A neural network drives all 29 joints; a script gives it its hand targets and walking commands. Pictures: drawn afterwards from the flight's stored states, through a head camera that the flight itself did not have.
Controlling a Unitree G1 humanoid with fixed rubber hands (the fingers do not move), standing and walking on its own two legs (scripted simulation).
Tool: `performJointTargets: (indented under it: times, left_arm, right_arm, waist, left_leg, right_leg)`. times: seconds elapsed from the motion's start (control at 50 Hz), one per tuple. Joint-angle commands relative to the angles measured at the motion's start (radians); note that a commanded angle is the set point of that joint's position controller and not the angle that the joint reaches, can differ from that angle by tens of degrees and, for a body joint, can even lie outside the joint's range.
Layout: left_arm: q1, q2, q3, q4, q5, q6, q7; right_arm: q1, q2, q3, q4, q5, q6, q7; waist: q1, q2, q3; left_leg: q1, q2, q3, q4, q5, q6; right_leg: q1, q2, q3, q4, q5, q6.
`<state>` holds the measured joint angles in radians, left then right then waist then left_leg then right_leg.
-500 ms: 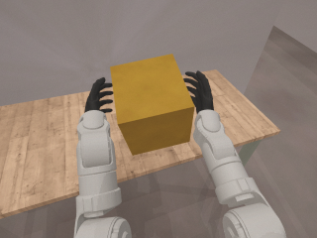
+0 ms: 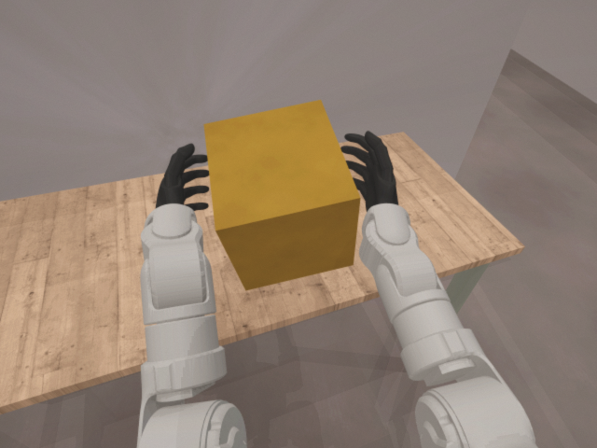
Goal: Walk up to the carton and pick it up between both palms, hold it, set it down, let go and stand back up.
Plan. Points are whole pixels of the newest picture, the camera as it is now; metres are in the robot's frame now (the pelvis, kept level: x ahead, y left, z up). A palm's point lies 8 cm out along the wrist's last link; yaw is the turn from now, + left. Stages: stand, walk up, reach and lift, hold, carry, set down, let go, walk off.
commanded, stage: hold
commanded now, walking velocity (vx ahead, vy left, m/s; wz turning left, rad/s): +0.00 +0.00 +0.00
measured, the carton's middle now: (282, 198) +0.41 +0.00 +0.14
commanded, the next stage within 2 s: none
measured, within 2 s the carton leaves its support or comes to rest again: neither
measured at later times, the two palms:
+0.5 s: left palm (174, 209) +0.35 +0.13 +0.18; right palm (378, 196) +0.36 -0.12 +0.17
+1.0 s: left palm (174, 210) +0.35 +0.13 +0.18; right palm (379, 197) +0.35 -0.12 +0.17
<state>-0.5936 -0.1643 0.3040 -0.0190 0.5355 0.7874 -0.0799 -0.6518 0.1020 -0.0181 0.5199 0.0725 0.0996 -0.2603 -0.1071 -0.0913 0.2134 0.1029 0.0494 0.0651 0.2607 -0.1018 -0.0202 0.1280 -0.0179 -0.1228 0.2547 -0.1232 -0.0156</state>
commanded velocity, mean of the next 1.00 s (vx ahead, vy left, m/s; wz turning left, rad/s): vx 0.00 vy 0.00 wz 0.00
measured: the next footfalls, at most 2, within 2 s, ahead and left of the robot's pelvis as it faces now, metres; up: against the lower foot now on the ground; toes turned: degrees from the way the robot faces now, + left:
none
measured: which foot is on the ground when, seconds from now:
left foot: down 0.00-1.00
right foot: down 0.00-1.00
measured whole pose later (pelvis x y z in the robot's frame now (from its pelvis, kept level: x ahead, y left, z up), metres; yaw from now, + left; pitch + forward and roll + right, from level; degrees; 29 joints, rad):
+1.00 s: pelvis +0.00 +0.00 +0.00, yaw +0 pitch -15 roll +0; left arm -0.58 -0.16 0.29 -0.05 0.53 0.80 -0.07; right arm -0.65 0.10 -0.01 0.50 0.08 0.10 -0.26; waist -0.10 -0.09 0.22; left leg 0.10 0.05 0.07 0.26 -0.10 -0.02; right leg 0.12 -0.02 -0.12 0.26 -0.12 -0.02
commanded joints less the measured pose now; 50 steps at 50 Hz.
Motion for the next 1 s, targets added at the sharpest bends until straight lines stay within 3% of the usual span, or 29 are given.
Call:
performJointTargets:
  times: [0.0, 0.44, 0.7, 0.86, 0.98]
  left_arm:
    - [-0.494, -0.335, -0.387, -0.132, -0.168, -0.088, -0.131]
    - [-0.519, -0.329, -0.369, -0.101, -0.163, -0.082, -0.123]
    - [-0.491, -0.326, -0.377, -0.13, -0.166, -0.082, -0.127]
    - [-0.507, -0.323, -0.372, -0.117, -0.165, -0.083, -0.128]
    - [-0.511, -0.338, -0.389, -0.125, -0.172, -0.083, -0.124]
  right_arm:
    - [-0.518, 0.339, 0.321, -0.238, 0.046, -0.053, 0.129]
    - [-0.521, 0.337, 0.276, -0.191, 0.011, -0.041, 0.145]
    - [-0.522, 0.341, 0.321, -0.243, 0.044, -0.047, 0.131]
    - [-0.531, 0.342, 0.31, -0.234, 0.034, -0.043, 0.134]
    - [-0.52, 0.337, 0.295, -0.224, 0.028, -0.042, 0.138]
  waist:
    - [-0.011, 0.079, -0.423]
    - [-0.006, 0.075, -0.383]
    - [-0.004, 0.071, -0.42]
    - [0.003, 0.071, -0.388]
    - [-0.013, 0.088, -0.406]
  left_leg:
    - [0.116, -0.05, 0.044, 0.011, 0.173, 0.037]
    - [0.073, -0.044, 0.052, -0.027, 0.041, 0.052]
    - [0.101, -0.052, 0.049, 0.003, 0.141, 0.046]
    - [0.079, -0.048, 0.051, -0.018, 0.078, 0.052]
    - [0.103, -0.046, 0.049, -0.011, 0.093, 0.044]
  right_leg:
    - [0.055, 0.049, -0.045, -0.014, 0.176, 0.039]
    - [0.023, 0.04, -0.043, -0.024, 0.059, 0.034]
    - [0.057, 0.046, -0.041, -0.014, 0.163, 0.042]
    - [0.032, 0.043, -0.044, -0.022, 0.098, 0.038]
    - [0.024, 0.045, -0.046, -0.023, 0.095, 0.035]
